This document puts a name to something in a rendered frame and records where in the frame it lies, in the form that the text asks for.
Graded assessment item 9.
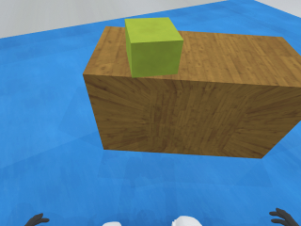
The pedestal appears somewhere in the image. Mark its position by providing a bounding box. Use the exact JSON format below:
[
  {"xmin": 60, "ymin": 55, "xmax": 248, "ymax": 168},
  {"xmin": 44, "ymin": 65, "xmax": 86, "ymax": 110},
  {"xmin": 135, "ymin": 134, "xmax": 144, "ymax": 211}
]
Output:
[{"xmin": 83, "ymin": 26, "xmax": 301, "ymax": 159}]

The robot right thigh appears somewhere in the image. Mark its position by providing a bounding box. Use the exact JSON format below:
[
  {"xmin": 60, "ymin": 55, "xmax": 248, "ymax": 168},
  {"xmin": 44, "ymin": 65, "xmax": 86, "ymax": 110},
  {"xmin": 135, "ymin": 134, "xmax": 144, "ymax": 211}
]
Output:
[{"xmin": 171, "ymin": 216, "xmax": 202, "ymax": 226}]

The robot right hand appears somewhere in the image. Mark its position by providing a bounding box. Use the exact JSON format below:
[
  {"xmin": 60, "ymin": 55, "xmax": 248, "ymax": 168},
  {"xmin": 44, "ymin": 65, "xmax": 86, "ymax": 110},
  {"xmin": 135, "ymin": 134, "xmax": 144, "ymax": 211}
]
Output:
[{"xmin": 269, "ymin": 208, "xmax": 299, "ymax": 226}]

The robot left hand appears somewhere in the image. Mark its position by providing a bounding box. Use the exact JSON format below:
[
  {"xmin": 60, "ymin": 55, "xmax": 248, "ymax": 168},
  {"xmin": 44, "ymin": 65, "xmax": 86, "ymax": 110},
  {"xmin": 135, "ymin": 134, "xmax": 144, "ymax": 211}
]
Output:
[{"xmin": 24, "ymin": 213, "xmax": 50, "ymax": 226}]

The carton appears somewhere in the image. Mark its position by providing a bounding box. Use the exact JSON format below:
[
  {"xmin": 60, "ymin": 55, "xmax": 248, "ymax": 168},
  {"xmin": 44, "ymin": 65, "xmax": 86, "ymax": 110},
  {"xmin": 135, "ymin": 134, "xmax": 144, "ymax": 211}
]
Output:
[{"xmin": 124, "ymin": 17, "xmax": 183, "ymax": 78}]

